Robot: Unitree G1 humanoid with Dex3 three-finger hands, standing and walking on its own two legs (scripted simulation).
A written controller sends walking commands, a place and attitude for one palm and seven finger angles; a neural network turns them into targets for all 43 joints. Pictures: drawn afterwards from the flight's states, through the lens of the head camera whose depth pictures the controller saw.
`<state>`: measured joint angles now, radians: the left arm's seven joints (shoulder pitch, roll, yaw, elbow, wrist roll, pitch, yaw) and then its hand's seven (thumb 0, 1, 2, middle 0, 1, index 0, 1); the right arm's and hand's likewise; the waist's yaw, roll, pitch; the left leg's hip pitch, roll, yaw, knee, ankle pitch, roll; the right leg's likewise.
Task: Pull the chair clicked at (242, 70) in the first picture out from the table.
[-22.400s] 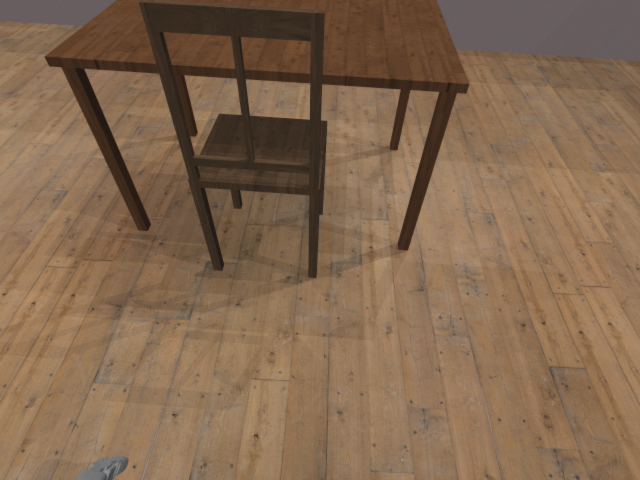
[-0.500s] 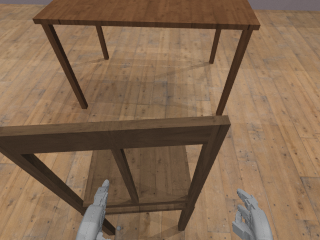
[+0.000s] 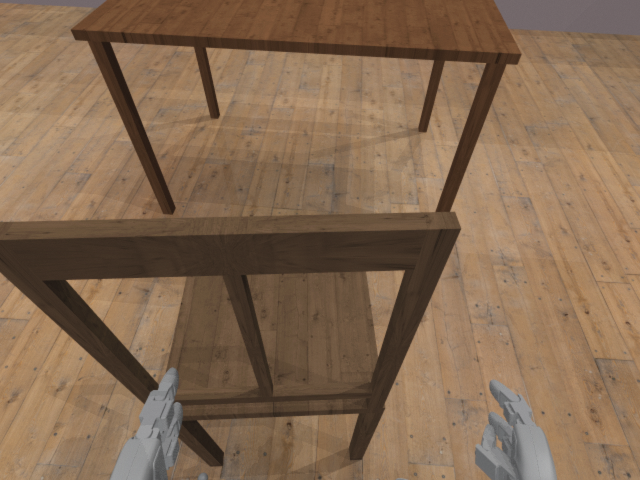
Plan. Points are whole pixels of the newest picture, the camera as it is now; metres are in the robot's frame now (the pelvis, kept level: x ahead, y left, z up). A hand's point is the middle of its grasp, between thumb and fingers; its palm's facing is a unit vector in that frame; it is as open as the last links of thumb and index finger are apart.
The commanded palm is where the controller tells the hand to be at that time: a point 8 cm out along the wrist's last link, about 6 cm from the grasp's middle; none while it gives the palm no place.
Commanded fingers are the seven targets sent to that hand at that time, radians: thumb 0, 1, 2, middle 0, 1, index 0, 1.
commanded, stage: draw the hand back to the body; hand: left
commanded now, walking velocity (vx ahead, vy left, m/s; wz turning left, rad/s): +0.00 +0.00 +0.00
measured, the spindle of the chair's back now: (254, 345) +0.29 +0.11 +0.00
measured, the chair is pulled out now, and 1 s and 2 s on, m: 0.69 0.68 0.68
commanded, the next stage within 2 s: step back with the hand held close in 1.46 s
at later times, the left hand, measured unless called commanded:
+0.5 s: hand (116, 423) +0.16 +0.20 +0.11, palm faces +0.16 -0.94 -0.30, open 16.8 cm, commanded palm +0.12 +0.25 +0.13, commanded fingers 0.00 -0.12 0.41 -0.06 -0.09 -0.06 -0.09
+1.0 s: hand (29, 387) +0.18 +0.25 +0.16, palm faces +0.37 -0.79 -0.50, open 9.1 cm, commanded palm +0.14 +0.29 +0.22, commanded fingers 0.00 0.79 0.85 -0.19 -0.28 -0.19 -0.28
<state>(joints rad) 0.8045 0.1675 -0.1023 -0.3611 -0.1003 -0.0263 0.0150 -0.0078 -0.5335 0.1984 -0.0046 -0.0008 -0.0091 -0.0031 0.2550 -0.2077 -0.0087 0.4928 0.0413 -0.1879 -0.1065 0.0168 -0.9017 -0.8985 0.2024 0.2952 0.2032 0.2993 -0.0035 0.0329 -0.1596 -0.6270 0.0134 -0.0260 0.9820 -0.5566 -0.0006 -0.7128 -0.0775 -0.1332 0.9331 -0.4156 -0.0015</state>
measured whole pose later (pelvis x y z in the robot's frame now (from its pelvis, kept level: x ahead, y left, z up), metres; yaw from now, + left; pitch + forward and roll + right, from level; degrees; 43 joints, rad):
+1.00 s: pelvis +0.01 -0.01 +0.06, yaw +1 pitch -3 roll -1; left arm 0.59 0.37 0.22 -0.39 -0.04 0.05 0.15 0.01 0.45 0.68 -0.15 -0.20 -0.40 -0.34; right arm 0.19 -0.22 0.04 0.66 0.02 -0.21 -0.10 0.02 -0.90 -0.90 0.20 0.30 0.20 0.30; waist 0.09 0.09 0.03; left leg -0.08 0.02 -0.03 0.47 -0.35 -0.01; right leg -0.17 -0.05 -0.15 0.47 -0.24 0.00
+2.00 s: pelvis -0.02 +0.01 +0.05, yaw -2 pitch +1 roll +0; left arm 0.60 0.44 0.43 -0.55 -0.05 -0.12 0.15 0.02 0.89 0.89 -0.20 -0.29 -0.21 -0.30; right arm 0.16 -0.19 -0.02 0.59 0.02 -0.05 -0.08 0.02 -0.90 -0.90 0.20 0.29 0.20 0.30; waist -0.02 0.00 0.06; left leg -0.22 -0.01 0.03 0.50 -0.30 0.02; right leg -0.33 -0.07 -0.09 0.47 -0.16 0.02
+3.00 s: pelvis -0.14 -0.01 +0.05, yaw +1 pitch +3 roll -2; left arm 0.58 0.46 0.50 -0.58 -0.04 -0.19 0.17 0.02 0.89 0.89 -0.21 -0.30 -0.22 -0.30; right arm 0.18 -0.17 -0.02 0.63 0.00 -0.10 -0.08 0.02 -0.90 -0.90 0.20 0.30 0.20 0.30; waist -0.02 -0.03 0.00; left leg -0.40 0.03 -0.04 0.61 -0.26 -0.01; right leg -0.51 0.01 -0.03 0.87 -0.40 0.01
